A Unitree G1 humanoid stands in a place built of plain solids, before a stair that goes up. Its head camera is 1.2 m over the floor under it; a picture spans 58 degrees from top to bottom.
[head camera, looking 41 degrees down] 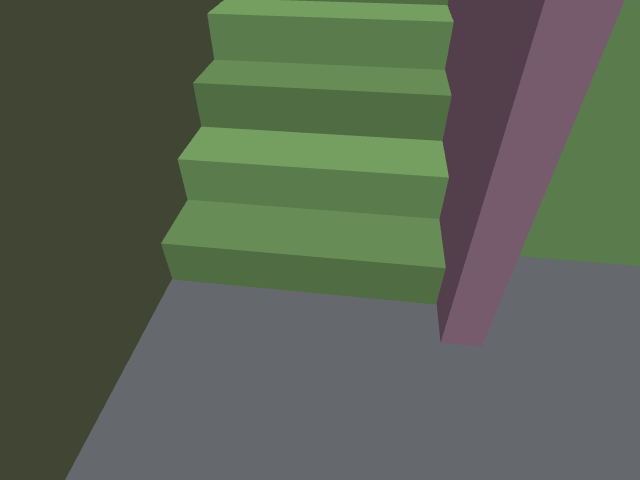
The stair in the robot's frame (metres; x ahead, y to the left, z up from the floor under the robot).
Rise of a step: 0.18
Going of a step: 0.27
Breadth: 0.99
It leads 7 degrees to the right of straight ahead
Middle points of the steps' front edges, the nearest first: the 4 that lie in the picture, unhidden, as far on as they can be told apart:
1.09 0.07 0.18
1.35 0.04 0.37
1.62 0.01 0.55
1.88 -0.03 0.74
